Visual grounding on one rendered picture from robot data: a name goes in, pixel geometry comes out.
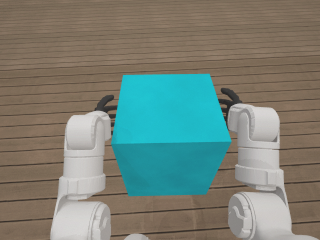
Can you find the robot left forearm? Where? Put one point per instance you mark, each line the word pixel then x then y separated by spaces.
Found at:
pixel 84 148

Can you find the carton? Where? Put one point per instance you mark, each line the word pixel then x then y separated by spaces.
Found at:
pixel 170 136

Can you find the robot left upper arm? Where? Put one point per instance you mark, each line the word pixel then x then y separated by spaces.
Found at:
pixel 82 220

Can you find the left robot hand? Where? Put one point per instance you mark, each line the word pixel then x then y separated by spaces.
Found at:
pixel 101 107

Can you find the right robot hand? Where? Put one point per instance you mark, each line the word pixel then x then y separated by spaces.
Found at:
pixel 229 103

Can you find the robot right upper arm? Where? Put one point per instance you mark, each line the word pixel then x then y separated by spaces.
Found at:
pixel 260 216

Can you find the robot right forearm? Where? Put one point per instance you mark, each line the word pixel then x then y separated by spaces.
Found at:
pixel 258 131

